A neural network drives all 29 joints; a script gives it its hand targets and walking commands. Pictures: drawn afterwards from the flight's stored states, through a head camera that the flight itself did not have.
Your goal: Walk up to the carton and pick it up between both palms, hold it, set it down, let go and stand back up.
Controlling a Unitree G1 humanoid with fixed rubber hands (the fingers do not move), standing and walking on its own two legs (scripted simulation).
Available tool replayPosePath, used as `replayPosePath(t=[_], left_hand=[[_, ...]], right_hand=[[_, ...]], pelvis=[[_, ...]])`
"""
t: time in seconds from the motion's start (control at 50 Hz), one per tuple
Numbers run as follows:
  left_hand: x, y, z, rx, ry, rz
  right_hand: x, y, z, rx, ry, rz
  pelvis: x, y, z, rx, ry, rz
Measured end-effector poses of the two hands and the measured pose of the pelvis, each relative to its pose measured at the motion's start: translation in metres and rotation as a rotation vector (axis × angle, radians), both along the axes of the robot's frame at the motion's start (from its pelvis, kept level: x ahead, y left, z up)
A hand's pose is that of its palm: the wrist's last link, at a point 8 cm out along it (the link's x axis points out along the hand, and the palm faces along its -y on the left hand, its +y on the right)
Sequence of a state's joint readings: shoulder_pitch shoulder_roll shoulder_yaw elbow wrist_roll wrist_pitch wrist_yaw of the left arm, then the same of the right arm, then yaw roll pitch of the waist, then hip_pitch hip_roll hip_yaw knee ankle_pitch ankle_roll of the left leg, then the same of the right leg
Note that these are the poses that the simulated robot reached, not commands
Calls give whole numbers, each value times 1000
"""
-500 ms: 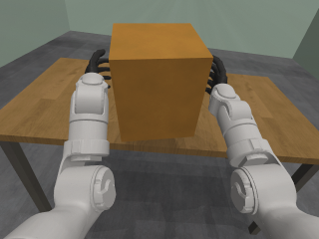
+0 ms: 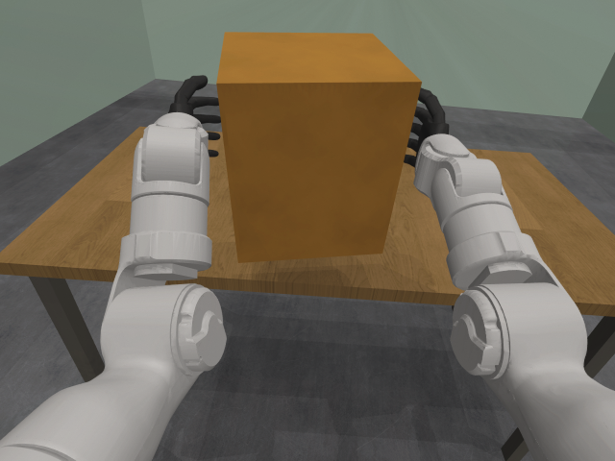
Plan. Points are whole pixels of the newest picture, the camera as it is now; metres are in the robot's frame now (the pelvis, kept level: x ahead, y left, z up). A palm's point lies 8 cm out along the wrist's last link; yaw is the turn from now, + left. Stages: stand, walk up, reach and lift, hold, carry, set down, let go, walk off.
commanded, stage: reach and lift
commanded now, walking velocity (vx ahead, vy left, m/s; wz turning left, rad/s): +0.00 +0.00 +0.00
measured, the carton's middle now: (306, 146) +0.46 +0.00 +0.26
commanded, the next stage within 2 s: hold in 0.52 s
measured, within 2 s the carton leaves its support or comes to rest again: neither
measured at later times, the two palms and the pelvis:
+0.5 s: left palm (185, 119) +0.37 +0.14 +0.33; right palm (447, 124) +0.37 -0.16 +0.33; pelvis +0.00 -0.02 +0.00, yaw +0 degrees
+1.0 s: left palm (196, 109) +0.40 +0.13 +0.32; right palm (445, 110) +0.39 -0.16 +0.34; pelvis +0.02 -0.02 +0.00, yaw +0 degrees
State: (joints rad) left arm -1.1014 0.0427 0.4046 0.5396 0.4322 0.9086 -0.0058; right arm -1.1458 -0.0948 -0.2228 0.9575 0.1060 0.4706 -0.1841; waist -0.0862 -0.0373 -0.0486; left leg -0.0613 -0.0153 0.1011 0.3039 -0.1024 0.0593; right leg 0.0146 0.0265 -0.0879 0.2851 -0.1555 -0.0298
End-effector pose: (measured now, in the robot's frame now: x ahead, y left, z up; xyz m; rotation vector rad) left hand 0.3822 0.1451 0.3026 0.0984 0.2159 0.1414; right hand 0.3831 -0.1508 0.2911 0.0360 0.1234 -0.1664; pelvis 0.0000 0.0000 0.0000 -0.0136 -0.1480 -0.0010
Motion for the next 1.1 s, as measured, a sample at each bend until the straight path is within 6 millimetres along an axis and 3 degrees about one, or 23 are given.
replayPosePath(t=[0.2, 0.4, 0.54, 0.68, 0.92, 1.1], left_hand=[[12, -11, 5, -6, -22, -8], [-8, -12, 9, -16, -23, 18], [-17, -7, 32, -6, -25, 24], [-10, -5, 49, 0, -25, -4], [23, -14, 31, 10, -26, -21], [9, -11, 16, -29, -29, -3]], right_hand=[[2, -10, 11, -25, -4, -22], [-13, -9, 30, -58, -4, -13], [-16, -5, 41, -39, 1, -6], [-10, -5, 44, -19, 19, -1], [13, -12, 44, -76, 29, -28], [2, -9, 42, -105, 20, -5]], pelvis=[[11, -10, 1, 0, 10, -13], [12, -18, -1, -2, -22, -7], [1, -20, -1, 1, 16, 12], [-3, -21, -1, 3, 49, 18], [17, -21, 1, 3, 81, 0], [26, -18, 0, -2, 42, 0]])
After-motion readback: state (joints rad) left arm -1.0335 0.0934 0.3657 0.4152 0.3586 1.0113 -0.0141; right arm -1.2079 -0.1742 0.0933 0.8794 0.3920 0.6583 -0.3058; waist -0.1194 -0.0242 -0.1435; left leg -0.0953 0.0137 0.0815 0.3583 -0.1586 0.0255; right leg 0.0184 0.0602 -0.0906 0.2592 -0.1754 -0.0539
